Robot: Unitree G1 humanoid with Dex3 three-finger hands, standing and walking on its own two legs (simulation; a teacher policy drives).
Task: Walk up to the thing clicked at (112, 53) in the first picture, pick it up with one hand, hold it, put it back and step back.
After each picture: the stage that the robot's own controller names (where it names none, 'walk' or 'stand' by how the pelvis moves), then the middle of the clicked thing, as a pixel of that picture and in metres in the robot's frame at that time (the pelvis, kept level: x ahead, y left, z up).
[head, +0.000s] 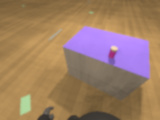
stand; (112, 52) +0.72 -0.17 -0.07
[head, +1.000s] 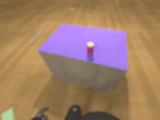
walk; (90, 48) +0.66 +0.09 -0.03
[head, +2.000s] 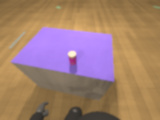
stand; (72, 58) +0.50 +0.21 -0.03
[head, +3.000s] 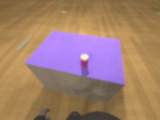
stand; (84, 61) +0.52 +0.11 -0.05
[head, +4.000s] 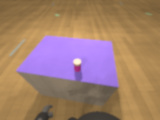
stand; (77, 65) +0.49 +0.15 -0.07
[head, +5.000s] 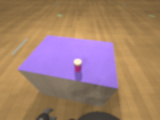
stand; (77, 65) +0.49 +0.16 -0.07
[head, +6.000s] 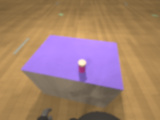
stand; (81, 66) +0.48 +0.11 -0.07
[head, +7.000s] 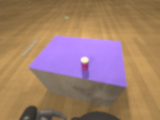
walk; (84, 64) +0.52 +0.12 -0.06
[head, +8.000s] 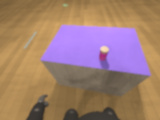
walk; (103, 53) +0.57 -0.07 -0.03
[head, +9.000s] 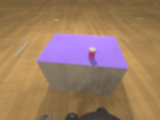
stand; (91, 53) +0.68 +0.01 -0.03
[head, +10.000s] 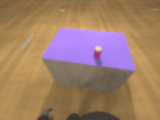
stand; (97, 52) +0.66 +0.00 -0.07
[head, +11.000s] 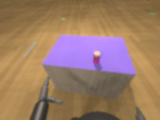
rise first; (96, 57) +0.64 +0.02 -0.06
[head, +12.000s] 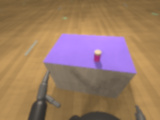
go down; (97, 56) +0.65 +0.01 -0.06
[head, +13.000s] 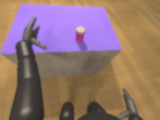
go down; (80, 35) +0.67 +0.03 +0.00
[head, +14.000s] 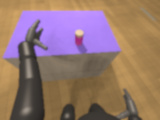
go down; (79, 38) +0.66 +0.03 +0.00
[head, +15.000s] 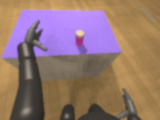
go down; (79, 38) +0.65 +0.03 +0.00
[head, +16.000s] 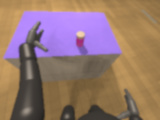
go down; (80, 39) +0.65 +0.03 +0.00
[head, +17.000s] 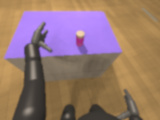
go down; (80, 38) +0.65 +0.03 +0.00
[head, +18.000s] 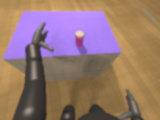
go down; (79, 39) +0.65 +0.03 +0.00
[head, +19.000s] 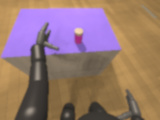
go down; (78, 36) +0.66 +0.04 +0.00
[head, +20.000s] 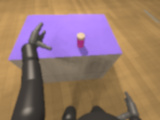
go down; (80, 40) +0.65 +0.03 -0.01
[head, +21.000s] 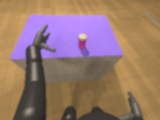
go down; (82, 41) +0.65 +0.03 -0.01
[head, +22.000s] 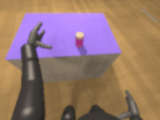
go down; (79, 39) +0.65 +0.03 +0.00
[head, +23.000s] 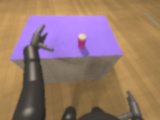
go down; (81, 41) +0.65 +0.03 -0.01
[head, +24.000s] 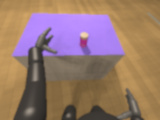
go down; (83, 40) +0.66 +0.02 +0.00
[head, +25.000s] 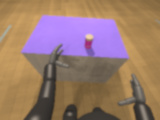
go down; (88, 41) +0.67 +0.02 +0.00
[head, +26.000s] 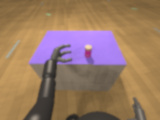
go down; (88, 51) +0.66 +0.03 -0.03
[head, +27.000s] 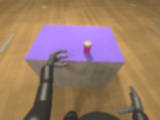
lift; (87, 47) +0.66 +0.02 -0.03
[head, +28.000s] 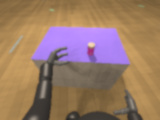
go down; (90, 49) +0.66 +0.02 -0.03
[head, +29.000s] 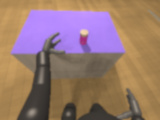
rise first; (83, 37) +0.67 +0.02 +0.00
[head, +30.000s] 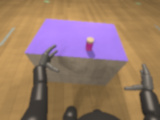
go down; (89, 44) +0.67 +0.01 -0.01
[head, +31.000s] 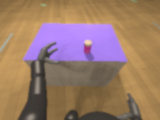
go down; (87, 47) +0.65 +0.02 -0.02
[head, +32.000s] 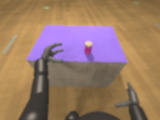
go down; (88, 48) +0.66 +0.03 -0.02
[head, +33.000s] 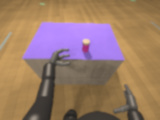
close in; (85, 45) +0.67 +0.03 -0.03
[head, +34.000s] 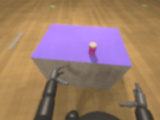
go down; (92, 49) +0.65 +0.03 -0.03
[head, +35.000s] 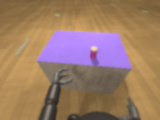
rise first; (93, 52) +0.66 +0.02 -0.04
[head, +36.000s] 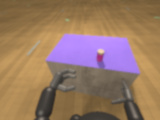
close; (100, 55) +0.66 -0.01 -0.03
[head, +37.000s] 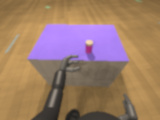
hold; (88, 46) +0.66 +0.04 -0.02
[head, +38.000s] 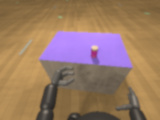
crouch; (94, 52) +0.68 +0.02 -0.03
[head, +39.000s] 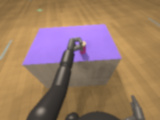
crouch; (82, 47) +0.67 +0.05 -0.04
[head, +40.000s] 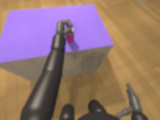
lower; (69, 35) +0.67 +0.06 +0.00
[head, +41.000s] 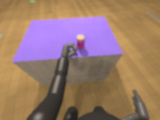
lower; (80, 42) +0.65 +0.05 +0.01
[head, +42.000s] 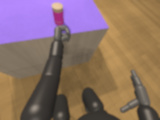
draw back; (58, 14) +0.73 +0.04 +0.09
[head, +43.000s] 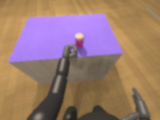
lower; (79, 41) +0.64 +0.05 +0.01
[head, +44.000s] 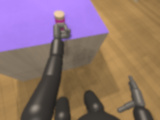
lower; (60, 21) +0.71 +0.06 +0.06
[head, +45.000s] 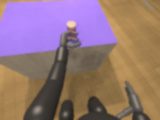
lower; (71, 30) +0.67 +0.05 +0.03
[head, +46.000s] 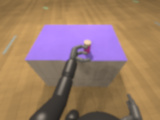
crouch; (87, 46) +0.66 +0.04 -0.01
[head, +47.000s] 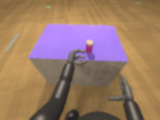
crouch; (89, 46) +0.67 +0.03 -0.02
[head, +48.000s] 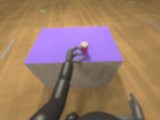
crouch; (84, 48) +0.66 +0.05 -0.03
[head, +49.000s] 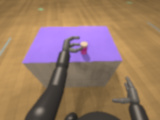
crouch; (83, 48) +0.67 +0.04 -0.03
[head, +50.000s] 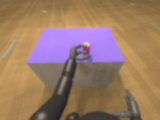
crouch; (86, 49) +0.66 +0.04 -0.03
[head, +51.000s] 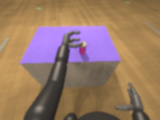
crouch; (82, 48) +0.66 +0.04 -0.03
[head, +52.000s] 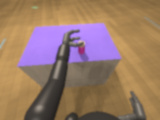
crouch; (81, 47) +0.65 +0.04 -0.03
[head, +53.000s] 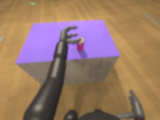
crouch; (80, 44) +0.66 +0.05 -0.03
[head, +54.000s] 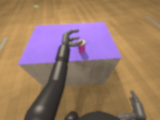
crouch; (81, 46) +0.66 +0.04 -0.03
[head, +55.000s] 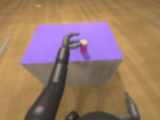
crouch; (83, 46) +0.65 +0.04 -0.03
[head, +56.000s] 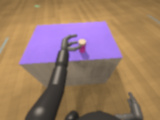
crouch; (82, 46) +0.66 +0.05 -0.03
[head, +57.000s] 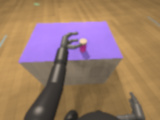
crouch; (82, 45) +0.66 +0.04 -0.02
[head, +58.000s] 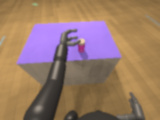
crouch; (81, 45) +0.66 +0.05 -0.03
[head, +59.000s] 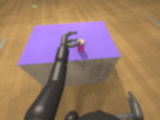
crouch; (80, 46) +0.66 +0.05 -0.03
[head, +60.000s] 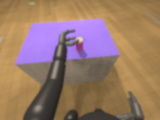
crouch; (79, 44) +0.66 +0.05 -0.03
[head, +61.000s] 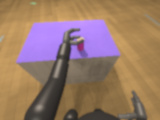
crouch; (80, 44) +0.67 +0.05 -0.03
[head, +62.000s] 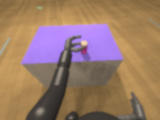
crouch; (83, 47) +0.66 +0.04 -0.03
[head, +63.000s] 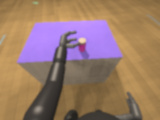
crouch; (82, 45) +0.66 +0.04 -0.02
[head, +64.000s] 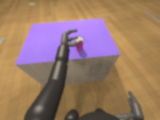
crouch; (79, 44) +0.66 +0.05 -0.03
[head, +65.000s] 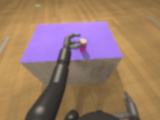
crouch; (82, 45) +0.66 +0.04 -0.03
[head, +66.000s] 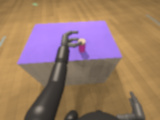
crouch; (81, 45) +0.65 +0.04 -0.03
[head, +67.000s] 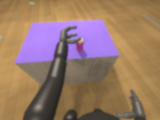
crouch; (79, 44) +0.67 +0.05 -0.03
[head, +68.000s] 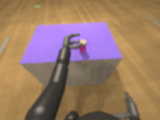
stand; (82, 46) +0.66 +0.04 -0.03
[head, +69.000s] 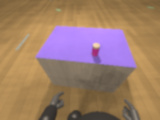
stand; (95, 49) +0.65 +0.00 -0.01
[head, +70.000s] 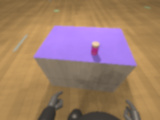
stand; (94, 48) +0.65 +0.00 +0.01
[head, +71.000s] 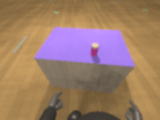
stand; (94, 49) +0.66 +0.00 +0.00
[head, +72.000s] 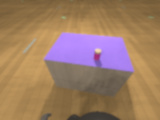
stand; (97, 54) +0.68 -0.01 -0.06
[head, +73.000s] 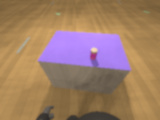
stand; (93, 54) +0.66 +0.03 -0.07
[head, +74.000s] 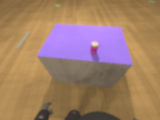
walk; (94, 48) +0.67 +0.02 -0.06
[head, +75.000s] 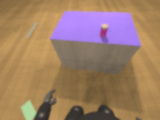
walk; (103, 30) +0.85 -0.09 -0.03
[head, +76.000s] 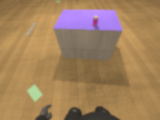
walk; (95, 21) +1.20 +0.04 -0.05
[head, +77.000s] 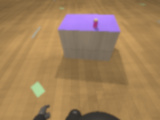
stand; (95, 23) +1.30 +0.07 -0.05
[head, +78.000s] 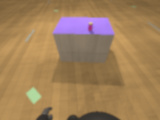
stand; (90, 26) +1.27 +0.09 -0.07
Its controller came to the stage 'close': yes
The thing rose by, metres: 0.00
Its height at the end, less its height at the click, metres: +0.00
